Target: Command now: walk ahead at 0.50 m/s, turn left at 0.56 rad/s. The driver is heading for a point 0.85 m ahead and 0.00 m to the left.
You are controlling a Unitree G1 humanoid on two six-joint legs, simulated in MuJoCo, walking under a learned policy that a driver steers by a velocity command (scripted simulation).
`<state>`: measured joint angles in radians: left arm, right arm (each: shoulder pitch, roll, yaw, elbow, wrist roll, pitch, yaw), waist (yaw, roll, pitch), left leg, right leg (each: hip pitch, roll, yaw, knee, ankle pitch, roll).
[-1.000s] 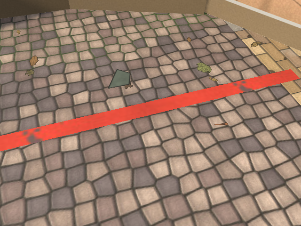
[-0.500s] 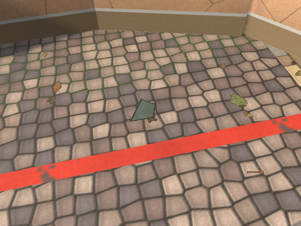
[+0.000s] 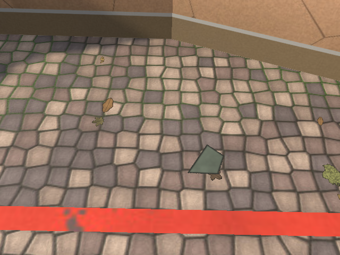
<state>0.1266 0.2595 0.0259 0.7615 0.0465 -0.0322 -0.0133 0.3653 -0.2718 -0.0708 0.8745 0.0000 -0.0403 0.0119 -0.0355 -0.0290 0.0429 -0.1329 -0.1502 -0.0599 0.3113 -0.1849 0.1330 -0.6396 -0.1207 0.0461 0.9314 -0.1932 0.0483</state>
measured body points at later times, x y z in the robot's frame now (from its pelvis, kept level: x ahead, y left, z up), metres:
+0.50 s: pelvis +0.27 -0.04 +0.00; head +0.29 -0.05 +0.45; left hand +0.24 +0.23 -0.12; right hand +0.46 -0.27 -0.12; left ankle +0.27 +0.10 -0.68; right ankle +0.28 -0.14 -0.74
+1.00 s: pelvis +0.50 +0.07 +0.00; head +0.51 +0.09 +0.45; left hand +0.53 +0.35 -0.14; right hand +0.57 -0.18 -0.12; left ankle +0.45 +0.13 -0.74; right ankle +0.60 -0.06 -0.67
